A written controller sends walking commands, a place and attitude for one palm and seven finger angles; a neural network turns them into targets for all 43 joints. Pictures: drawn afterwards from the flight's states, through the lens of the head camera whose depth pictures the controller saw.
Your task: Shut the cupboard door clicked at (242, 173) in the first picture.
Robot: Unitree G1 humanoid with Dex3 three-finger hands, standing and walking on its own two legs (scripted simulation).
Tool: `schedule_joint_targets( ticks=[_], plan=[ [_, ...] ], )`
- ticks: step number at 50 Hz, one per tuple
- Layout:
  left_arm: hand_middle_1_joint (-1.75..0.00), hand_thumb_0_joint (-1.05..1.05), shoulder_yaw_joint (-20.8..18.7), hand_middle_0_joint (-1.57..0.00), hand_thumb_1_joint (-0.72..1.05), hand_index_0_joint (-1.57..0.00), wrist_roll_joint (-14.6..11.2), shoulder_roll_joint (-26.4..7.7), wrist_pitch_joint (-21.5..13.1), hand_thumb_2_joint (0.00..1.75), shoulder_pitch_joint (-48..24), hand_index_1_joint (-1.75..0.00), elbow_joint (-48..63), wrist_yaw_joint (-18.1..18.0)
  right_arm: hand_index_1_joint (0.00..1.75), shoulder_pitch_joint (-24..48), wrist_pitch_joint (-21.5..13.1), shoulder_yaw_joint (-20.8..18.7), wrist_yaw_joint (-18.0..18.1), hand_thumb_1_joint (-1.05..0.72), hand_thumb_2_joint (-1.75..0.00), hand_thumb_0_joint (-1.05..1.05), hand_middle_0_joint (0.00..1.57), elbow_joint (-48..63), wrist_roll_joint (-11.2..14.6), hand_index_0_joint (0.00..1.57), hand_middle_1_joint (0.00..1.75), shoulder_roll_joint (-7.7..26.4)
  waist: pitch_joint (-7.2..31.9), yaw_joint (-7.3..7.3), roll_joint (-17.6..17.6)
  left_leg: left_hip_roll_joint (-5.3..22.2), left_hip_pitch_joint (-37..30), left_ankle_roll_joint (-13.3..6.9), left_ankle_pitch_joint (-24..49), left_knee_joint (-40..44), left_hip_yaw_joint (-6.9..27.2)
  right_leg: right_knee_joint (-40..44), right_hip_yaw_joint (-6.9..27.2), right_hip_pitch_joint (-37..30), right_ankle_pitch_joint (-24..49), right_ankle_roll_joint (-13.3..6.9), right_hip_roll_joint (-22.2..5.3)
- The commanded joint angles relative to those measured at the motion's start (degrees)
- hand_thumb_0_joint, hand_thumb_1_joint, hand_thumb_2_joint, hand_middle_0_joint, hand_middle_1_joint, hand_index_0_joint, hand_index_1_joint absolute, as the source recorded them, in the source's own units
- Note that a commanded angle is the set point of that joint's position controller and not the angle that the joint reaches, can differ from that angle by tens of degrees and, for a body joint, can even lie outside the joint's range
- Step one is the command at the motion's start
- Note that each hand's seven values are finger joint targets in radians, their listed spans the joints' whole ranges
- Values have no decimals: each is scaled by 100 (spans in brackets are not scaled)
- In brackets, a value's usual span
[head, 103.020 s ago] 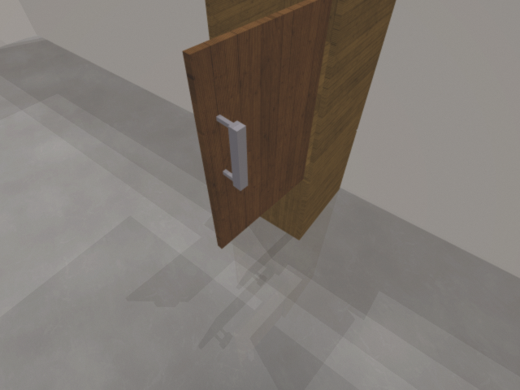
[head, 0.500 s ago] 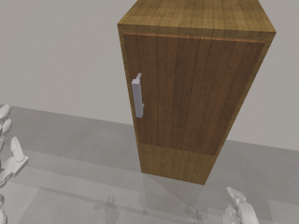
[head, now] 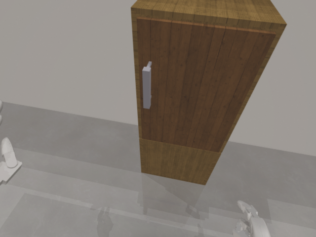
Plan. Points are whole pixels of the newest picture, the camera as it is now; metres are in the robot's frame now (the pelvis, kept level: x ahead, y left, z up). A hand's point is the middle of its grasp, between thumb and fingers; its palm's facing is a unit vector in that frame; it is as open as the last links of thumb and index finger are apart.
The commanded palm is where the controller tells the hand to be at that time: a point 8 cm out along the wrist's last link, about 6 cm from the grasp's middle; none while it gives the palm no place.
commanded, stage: step back with the hand held close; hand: left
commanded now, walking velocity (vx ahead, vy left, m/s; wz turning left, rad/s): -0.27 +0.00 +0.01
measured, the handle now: (148, 85) +0.61 +0.08 +0.04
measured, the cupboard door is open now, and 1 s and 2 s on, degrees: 0 0 0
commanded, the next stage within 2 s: stop stepping back and stand still in 0.70 s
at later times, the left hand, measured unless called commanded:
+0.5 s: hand (16, 209) +0.13 +0.23 +0.17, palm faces +0.36 -0.83 -0.43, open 7.4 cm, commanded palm +0.05 +0.28 +0.19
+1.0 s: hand out of the picture +0.01 +0.27 +0.18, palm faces +0.34 -0.85 -0.41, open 7.4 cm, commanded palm -0.06 +0.31 +0.19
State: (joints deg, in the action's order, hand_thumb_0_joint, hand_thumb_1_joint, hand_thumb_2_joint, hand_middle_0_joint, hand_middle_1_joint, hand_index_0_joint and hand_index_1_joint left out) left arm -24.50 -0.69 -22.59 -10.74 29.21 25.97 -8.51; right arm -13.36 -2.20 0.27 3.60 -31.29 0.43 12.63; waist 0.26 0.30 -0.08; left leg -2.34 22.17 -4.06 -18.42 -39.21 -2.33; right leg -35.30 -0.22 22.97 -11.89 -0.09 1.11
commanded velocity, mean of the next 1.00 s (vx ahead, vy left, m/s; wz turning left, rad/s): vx -0.24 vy -0.02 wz -0.02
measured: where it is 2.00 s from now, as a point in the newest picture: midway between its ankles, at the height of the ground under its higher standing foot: outside the picture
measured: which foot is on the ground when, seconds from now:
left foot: down 0.00-0.52, up 0.54-0.64, down 0.66-1.00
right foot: down 0.00-0.68, up 0.70-1.00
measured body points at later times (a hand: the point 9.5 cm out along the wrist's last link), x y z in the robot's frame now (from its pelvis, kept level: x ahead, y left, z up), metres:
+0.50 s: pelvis -0.09 -0.02 +0.00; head -0.06 +0.00 +0.45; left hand +0.10 +0.27 +0.19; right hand +0.10 -0.25 -0.07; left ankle +0.05 +0.07 -0.72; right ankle -0.09 -0.13 -0.72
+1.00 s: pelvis -0.21 +0.02 +0.01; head -0.18 +0.07 +0.46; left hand -0.02 +0.31 +0.20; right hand -0.02 -0.19 -0.05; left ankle -0.03 +0.09 -0.72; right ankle -0.37 -0.07 -0.70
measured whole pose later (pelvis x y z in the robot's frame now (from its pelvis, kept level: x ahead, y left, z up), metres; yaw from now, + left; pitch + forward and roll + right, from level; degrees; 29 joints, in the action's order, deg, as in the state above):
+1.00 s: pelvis -0.21 +0.02 +0.01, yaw -2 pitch +6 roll -3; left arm -24.0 -3.6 -26.7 -9.9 32.5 38.0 -8.4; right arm -10.3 -7.6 2.6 2.4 -33.7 -1.1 6.9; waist 3.2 0.2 3.8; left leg -0.4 30.9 0.6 1.9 -17.3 -1.2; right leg -25.0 -3.2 3.4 -28.7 -2.6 4.7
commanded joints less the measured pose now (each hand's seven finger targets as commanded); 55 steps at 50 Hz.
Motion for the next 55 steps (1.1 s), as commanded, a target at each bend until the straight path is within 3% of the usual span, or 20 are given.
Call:
schedule_joint_targets(
  ticks=[1, 4, 7, 11, 15, 19, 22, 28, 31, 33, 36, 38, 41, 46, 48, 51, 52, 53, 54, 55],
  plan=[
    [-30, 0, -681, -20, 90, -20, -7, -1255, -501, 90, -613, -30, 1532, -179, 30, 456, -324, -320, 54, -90, -90, 0, 20, 872, -4, 20, 30, 805, 204, -136, 200, 528, 1181, 56, -1478, 779, 876, 1129, 1605, -633, -1111, -400, -1017],
    [-30, 0, -983, -20, 90, -20, -11, -1542, -607, 90, -531, -30, 1827, -259, 30, 489, -388, -325, 103, -90, -90, 0, 20, 821, -22, 20, 30, 861, 417, -125, -422, 651, 1018, 9, -1498, 1348, 1044, 762, 1028, -664, -1015, -212, -610],
    [-30, 0, -1087, -20, 90, -20, 46, -1330, -705, 90, -283, -30, 1849, -262, 30, 467, -508, -337, 136, -90, -90, 0, 20, 851, -29, 20, 30, 874, 674, -7, -1485, 1503, 2451, -285, -2382, 2683, 1820, -1164, 160, -2309, 4, 105, 167],
    [-30, 0, -1104, -20, 90, -20, 46, -1175, -725, 90, -118, -30, 1313, -159, 30, 467, -625, -428, 111, -90, -90, 0, 20, 789, -41, 20, 30, 881, 413, 0, -1036, 1880, 2843, -434, -2390, 2671, 1777, -1582, 235, -2520, -511, 145, 337],
    [-30, 0, -639, -20, 90, -20, -115, -846, -737, 90, -218, -30, 900, -76, 30, 430, -739, -352, 67, -90, -90, 0, 20, 500, -60, 20, 30, 823, 102, -68, -381, 1491, 1307, -138, -406, 1945, 1413, 136, 374, -1332, 90, 0, 110],
    [-30, 0, -496, -20, 90, -20, -196, -1166, -767, 90, -586, -30, 1365, -126, 30, 523, -755, -390, 31, -90, -90, 0, 20, 321, 27, 20, 30, 739, 1573, -70, -168, 978, -983, 253, 2651, 914, 498, 639, 936, -778, 2340, -20, -498],
    [-30, 0, -828, -20, 90, -20, -255, -1534, -722, 90, -228, -30, 1847, -109, 30, 725, -656, -384, 38, -90, -90, 0, 20, 591, 99, 20, 30, 646, 1976, -52, 186, 689, -1173, 279, 1975, 688, 194, 925, 1075, -733, 1905, 53, -666],
    [-30, 0, -1227, -20, 90, -20, -219, -1854, -653, 90, 287, -30, 1621, -194, 30, 980, -371, -275, 73, -90, -90, 0, 20, 592, -9, 20, 30, 474, 425, -35, 399, 178, -245, 572, -235, -960, 418, 2098, 1847, 636, 183, -872, -1708],
    [-30, 0, -923, -20, 90, -20, -209, -1531, -550, 90, 42, -30, 1061, -156, 30, 749, -250, -205, 133, -90, -90, 0, 20, 508, -24, 20, 30, 543, -166, -187, -180, 408, -344, 506, 870, 1099, 602, 1349, 864, 579, 565, -317, -818],
    [-30, 0, -779, -20, 90, -20, -237, -1415, -575, 90, -204, -30, 924, -111, 30, 760, -326, -308, 176, -90, -90, 0, 20, 536, 9, 20, 30, 853, -92, -57, -1433, 1419, 605, 115, 1698, 2356, 1580, 69, 140, -537, -123, 65, 336],
    [-30, 0, -678, -20, 90, -20, -215, -1165, -634, 90, -75, -30, 660, -15, 30, 662, -540, -442, 136, -90, -90, 0, 20, 551, -52, 20, 30, 930, 556, 43, -1361, 2162, 1444, -358, -935, 3277, 2342, -1441, 358, -1567, -1225, 26, 482],
    [-30, 0, -531, -20, 90, -20, -194, -1059, -629, 90, -292, -30, 1324, 21, 30, 623, -602, -455, 82, -90, -90, 0, 20, 532, -88, 20, 30, 860, 920, 30, -909, 2132, 882, -414, -848, 3162, 2219, -1707, 449, -1370, -1246, 17, 385],
    [-30, 0, -408, -20, 90, -20, -282, -1087, -554, 90, -148, -30, 2156, 15, 30, 739, -758, -403, 5, -90, -90, 0, 20, 585, -39, 20, 30, 726, 1586, 100, -636, 1730, -522, -98, -637, 3091, 1644, -1393, 123, -857, -1759, 8, 429],
    [-30, 0, -645, -20, 90, -20, -325, -1271, -360, 90, 7, -30, 2642, -145, 30, 537, -850, -222, -10, -90, -90, 0, 20, 426, -132, 20, 30, 539, 1471, 15, -1939, 1049, -1063, 926, -1124, 3373, 1051, 791, -609, -1376, -2094, -152, 719],
    [-30, 0, -879, -20, 90, -20, -360, -1438, -256, 90, 349, -30, 2376, -163, 30, 491, -767, -181, -7, -90, -90, 0, 20, 379, -110, 20, 30, 486, 1414, 0, -1750, 711, -893, 1153, -710, 2835, 561, 1694, -569, -1735, -1655, -337, 555],
    [-30, 0, -1366, -20, 90, -20, -443, -1829, -204, 90, 397, -30, 2119, -176, 30, 481, -481, -127, 19, -90, -90, 0, 20, 254, -126, 20, 30, 401, 1138, -46, 47, 391, -1430, 572, 611, -72, 196, 2428, 746, -101, -520, -786, -1194],
    [-30, 0, -1580, -20, 90, -20, -476, -2032, -182, 90, 306, -30, 2105, -231, 30, 532, -439, -85, 34, -90, -90, 0, 20, 253, -140, 20, 30, 381, 1200, -22, 291, 424, -970, 518, 690, -330, 91, 2195, 778, -412, 306, -874, -1514],
    [-30, 0, -1685, -20, 90, -20, -497, -2080, -173, 90, 281, -30, 1852, -255, 30, 545, -463, -58, 21, -90, -90, 0, 20, 319, -134, 20, 30, 391, 1337, -2, 354, 496, -589, 505, 894, -215, 15, 1908, 659, -894, 930, -912, -1606],
    [-30, 0, -1194, -20, 90, -20, -498, -1574, -47, 90, 61, -30, 1599, -192, 30, 582, -461, -199, -6, -90, -90, 0, 20, 279, 31, 20, 30, 442, 1222, -22, 1122, 360, -340, 517, 887, -340, 30, 1628, 669, -1126, 896, -748, -1287],
    [-30, 0, -997, -20, 90, -20, -449, -1423, 56, 90, -3, -30, 1348, -192, 30, 660, -451, -223, 20, -90, -90, 0, 20, 319, 75, 20, 30, 526, 766, -136, 1029, 488, -350, 429, 1164, -114, 26, 1343, 563, -1005, 1233, -694, -1208]
  ],
)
